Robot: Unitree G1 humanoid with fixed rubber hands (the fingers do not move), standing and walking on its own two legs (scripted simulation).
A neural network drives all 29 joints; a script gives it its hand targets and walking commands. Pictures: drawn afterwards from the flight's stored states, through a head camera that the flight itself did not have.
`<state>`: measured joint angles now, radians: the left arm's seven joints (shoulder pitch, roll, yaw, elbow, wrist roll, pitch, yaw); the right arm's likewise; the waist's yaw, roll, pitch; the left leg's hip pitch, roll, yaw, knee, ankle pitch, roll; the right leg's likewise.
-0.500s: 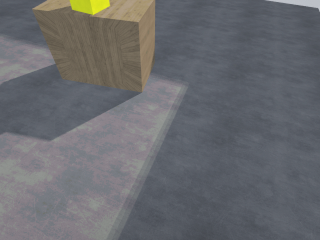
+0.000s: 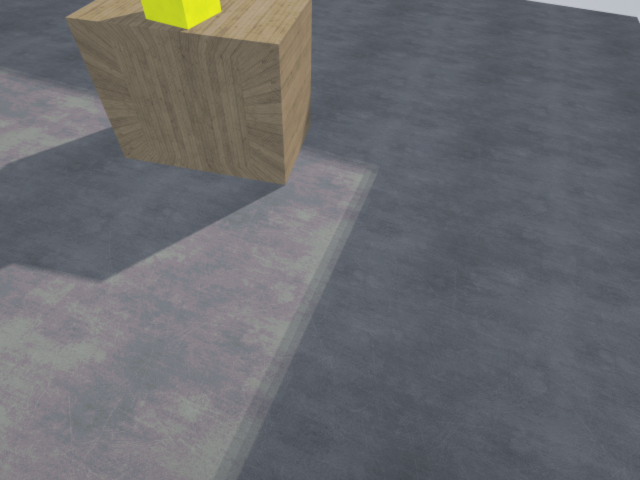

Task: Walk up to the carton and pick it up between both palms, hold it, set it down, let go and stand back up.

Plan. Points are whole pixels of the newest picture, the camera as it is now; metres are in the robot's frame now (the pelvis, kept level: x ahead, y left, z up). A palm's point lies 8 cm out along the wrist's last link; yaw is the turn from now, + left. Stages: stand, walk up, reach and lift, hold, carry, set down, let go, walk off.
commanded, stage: stand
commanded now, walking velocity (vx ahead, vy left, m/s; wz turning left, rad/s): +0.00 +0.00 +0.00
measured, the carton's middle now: out of the picture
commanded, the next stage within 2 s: walk up in 0.18 s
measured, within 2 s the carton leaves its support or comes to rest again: neither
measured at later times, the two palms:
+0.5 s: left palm out of the picture -0.01 +0.24 -0.15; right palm out of the picture -0.01 -0.24 -0.15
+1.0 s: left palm (61, 355) +0.30 +0.41 -0.10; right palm (484, 372) +0.30 -0.23 -0.09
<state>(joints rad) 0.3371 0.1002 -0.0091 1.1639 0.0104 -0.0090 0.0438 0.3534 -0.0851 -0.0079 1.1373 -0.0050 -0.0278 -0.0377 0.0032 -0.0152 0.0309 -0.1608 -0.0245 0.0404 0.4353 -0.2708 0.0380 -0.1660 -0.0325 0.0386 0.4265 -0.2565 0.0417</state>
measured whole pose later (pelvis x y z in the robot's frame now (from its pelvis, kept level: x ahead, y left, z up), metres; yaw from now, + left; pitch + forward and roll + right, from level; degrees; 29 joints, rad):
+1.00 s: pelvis +0.17 +0.09 -0.05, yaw -8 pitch -5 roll -1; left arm 0.38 0.48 0.08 0.55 -0.01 -0.02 0.06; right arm 0.24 -0.42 -0.08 0.44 -0.03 0.01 0.08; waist 0.02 0.02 0.13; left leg -0.50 0.09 0.07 0.85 -0.27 0.02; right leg -0.32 -0.05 0.12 1.27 -0.57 -0.03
